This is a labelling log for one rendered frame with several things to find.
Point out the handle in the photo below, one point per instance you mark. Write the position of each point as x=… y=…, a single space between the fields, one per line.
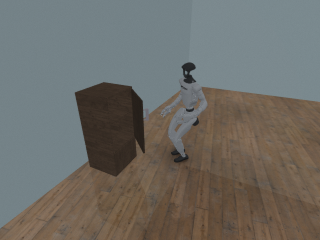
x=146 y=114

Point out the robot right forearm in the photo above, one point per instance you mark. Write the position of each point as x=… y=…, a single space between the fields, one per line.
x=177 y=101

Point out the humanoid robot torso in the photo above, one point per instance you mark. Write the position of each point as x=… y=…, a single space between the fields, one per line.
x=189 y=98

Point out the left robot hand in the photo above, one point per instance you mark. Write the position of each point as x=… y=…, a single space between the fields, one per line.
x=186 y=118

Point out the robot left forearm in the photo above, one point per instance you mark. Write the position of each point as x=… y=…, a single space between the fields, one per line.
x=200 y=109

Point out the robot right thigh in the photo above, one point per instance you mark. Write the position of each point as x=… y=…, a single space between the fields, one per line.
x=173 y=124

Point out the cupboard door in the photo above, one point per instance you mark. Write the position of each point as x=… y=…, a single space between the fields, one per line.
x=138 y=119

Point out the left robot upper arm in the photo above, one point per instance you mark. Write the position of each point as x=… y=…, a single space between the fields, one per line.
x=198 y=90

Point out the right robot hand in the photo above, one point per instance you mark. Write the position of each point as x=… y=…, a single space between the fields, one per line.
x=167 y=109

